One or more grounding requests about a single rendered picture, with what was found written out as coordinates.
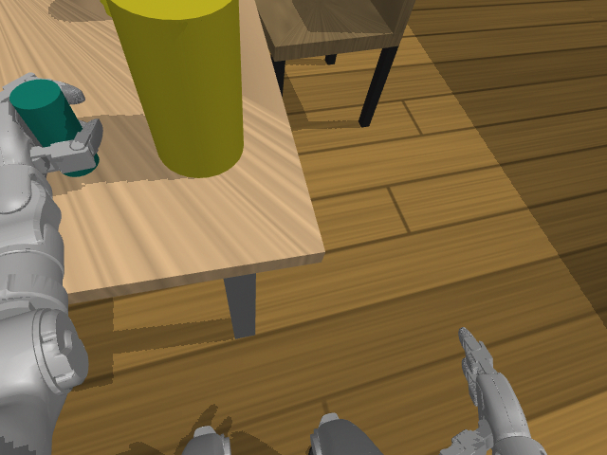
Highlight right robot arm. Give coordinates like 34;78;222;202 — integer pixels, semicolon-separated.
492;436;547;455

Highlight left robot arm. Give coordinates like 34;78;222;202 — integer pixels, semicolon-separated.
0;164;88;455

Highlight right robot hand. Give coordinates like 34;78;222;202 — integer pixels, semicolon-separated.
438;327;532;455

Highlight chair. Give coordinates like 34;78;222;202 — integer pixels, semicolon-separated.
255;0;415;128

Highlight left robot hand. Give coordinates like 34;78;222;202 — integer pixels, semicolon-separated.
0;72;103;178

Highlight table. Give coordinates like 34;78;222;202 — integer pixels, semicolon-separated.
0;0;325;339

